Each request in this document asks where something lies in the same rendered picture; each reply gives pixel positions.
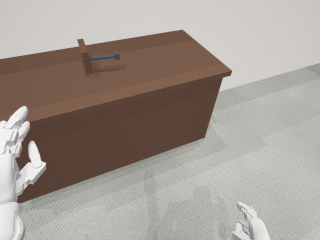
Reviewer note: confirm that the tap lever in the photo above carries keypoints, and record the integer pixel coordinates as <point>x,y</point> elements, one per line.
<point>115,56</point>

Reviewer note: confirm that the left robot forearm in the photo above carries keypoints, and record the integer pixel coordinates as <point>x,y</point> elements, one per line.
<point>11,225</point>

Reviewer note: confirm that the right robot hand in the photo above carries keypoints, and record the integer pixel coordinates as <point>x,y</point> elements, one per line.
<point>255,229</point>

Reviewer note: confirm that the counter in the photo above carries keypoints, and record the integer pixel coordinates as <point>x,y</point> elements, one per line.
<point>88,118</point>

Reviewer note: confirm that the left robot hand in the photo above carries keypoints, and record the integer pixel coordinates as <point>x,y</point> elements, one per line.
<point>12,133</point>

